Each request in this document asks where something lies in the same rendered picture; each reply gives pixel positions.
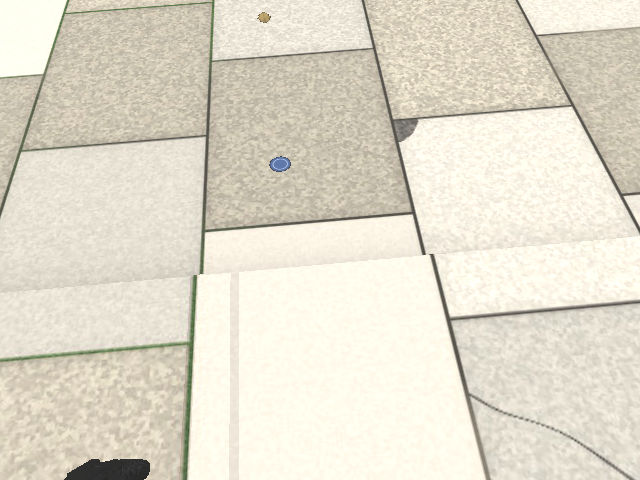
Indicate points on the left robot hand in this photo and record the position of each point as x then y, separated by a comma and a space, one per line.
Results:
123, 469

